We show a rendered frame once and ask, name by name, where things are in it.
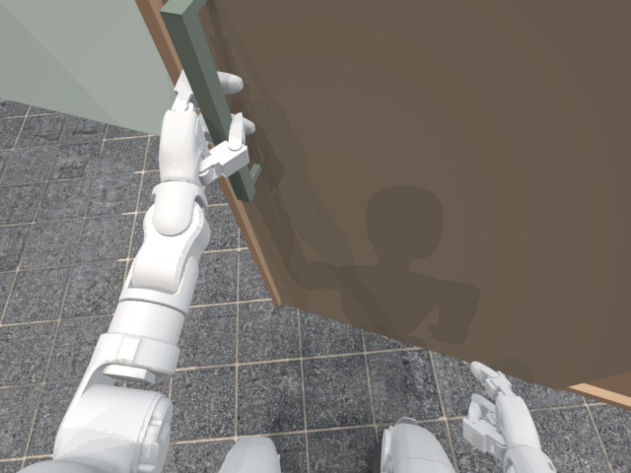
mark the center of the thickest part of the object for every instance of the robot right thigh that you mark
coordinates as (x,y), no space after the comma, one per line
(408,448)

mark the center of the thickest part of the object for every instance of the left robot forearm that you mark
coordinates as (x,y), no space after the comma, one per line
(141,342)

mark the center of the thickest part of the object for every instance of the handle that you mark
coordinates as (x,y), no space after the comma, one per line
(184,27)

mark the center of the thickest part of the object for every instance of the wardrobe door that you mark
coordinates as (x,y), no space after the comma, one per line
(620,383)
(452,174)

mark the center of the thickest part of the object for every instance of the right robot hand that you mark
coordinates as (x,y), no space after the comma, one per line
(506,424)

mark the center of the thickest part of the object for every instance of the right robot forearm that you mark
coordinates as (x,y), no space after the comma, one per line
(525,459)

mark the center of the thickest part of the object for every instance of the robot thigh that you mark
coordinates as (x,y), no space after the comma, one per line
(252,455)
(408,448)

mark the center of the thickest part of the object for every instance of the robot left thigh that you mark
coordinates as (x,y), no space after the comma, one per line
(252,455)

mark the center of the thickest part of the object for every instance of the left robot hand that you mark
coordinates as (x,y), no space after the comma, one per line
(185,138)

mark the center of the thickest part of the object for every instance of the robot left upper arm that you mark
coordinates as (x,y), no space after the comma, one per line
(113,429)

